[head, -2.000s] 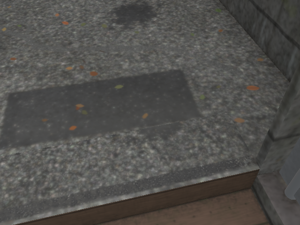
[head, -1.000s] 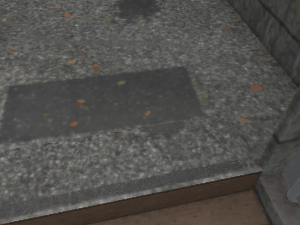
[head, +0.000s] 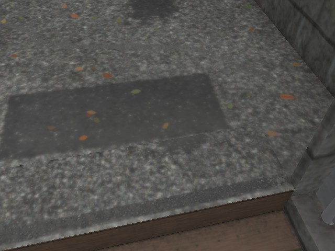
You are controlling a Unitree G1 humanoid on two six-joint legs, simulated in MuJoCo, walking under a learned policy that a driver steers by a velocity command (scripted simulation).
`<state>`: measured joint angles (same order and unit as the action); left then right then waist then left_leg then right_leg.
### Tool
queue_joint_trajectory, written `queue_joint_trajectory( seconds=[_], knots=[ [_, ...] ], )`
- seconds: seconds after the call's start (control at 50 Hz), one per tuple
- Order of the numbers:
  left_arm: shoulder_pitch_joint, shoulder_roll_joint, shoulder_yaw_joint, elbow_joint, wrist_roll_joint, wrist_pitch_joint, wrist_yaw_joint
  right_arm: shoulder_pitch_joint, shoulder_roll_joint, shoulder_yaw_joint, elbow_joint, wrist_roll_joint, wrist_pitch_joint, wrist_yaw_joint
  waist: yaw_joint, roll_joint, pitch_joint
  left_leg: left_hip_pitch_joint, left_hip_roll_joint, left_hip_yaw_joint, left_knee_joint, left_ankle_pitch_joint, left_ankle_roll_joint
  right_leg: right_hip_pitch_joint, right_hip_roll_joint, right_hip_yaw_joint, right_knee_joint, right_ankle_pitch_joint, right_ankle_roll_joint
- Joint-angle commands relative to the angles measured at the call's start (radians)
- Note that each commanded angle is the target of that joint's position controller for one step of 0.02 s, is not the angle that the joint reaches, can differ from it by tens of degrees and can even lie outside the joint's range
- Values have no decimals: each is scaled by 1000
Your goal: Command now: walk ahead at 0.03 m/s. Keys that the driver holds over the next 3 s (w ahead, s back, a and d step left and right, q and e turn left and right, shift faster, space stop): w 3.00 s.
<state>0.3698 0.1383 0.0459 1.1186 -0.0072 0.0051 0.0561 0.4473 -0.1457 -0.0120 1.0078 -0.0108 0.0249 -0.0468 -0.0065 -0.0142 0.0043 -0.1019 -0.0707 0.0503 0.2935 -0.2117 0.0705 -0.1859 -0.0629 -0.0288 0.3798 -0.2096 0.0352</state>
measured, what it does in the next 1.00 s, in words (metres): stands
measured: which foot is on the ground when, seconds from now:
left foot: down 0.00-1.00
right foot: down 0.00-1.00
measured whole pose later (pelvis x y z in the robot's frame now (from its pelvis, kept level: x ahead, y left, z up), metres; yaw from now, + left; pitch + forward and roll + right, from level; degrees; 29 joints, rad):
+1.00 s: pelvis +0.00 +0.00 +0.00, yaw +0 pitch +1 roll +1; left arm 0.38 0.14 0.04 1.11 -0.01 0.00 0.05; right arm 0.46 -0.14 -0.01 1.01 -0.01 0.02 -0.04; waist -0.01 -0.02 0.00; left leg -0.10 -0.06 0.05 0.30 -0.21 0.07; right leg -0.18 -0.06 -0.03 0.38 -0.21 0.03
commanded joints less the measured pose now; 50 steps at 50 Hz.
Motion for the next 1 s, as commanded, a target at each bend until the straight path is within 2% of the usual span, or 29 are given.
queue_joint_trajectory(
  seconds=[0.02, 1.0],
  knots=[
    [105, 77, 12, -1, 0, -2, 2, 124, -81, -15, -4, 0, -2, -2, -1, 4, 78, -3, 111, -95, -47, 223, 13, -57, -24, 14, -50, 108, -42],
    [120, 78, 11, -9, 0, -4, 1, 134, -80, -15, -3, 3, -4, 0, -1, 4, 82, -9, 113, -95, -43, 212, 15, -55, -22, 15, -53, 113, -46]
  ],
)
